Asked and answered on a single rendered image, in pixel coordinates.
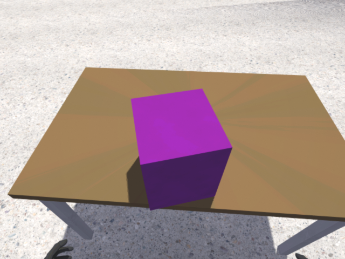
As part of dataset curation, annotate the carton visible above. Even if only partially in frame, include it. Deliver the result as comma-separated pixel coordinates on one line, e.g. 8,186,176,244
131,88,232,210

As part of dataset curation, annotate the left robot hand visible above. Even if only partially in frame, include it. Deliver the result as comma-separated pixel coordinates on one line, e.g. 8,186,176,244
44,239,73,259

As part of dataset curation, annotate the table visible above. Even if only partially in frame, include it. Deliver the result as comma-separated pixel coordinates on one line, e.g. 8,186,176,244
8,67,345,255

